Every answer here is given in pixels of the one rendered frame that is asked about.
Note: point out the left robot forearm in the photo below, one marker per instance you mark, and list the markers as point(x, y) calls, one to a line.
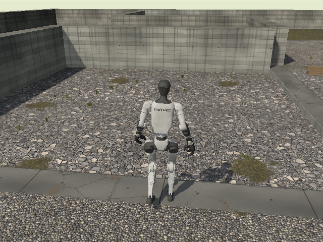
point(139, 130)

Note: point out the right robot hand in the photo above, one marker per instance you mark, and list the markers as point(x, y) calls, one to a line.
point(192, 149)

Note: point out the robot right thigh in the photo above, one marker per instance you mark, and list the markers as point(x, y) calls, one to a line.
point(172, 151)

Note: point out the left robot hand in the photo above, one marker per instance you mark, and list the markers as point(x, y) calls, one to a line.
point(142, 137)

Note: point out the robot right upper arm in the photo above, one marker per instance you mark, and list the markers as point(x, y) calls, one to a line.
point(181, 116)

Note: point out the right robot shin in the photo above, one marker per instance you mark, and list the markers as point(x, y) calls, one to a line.
point(171, 180)

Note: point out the robot left upper arm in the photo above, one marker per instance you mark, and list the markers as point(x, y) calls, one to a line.
point(144, 112)

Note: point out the right robot forearm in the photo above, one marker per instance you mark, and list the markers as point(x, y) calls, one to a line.
point(187, 136)

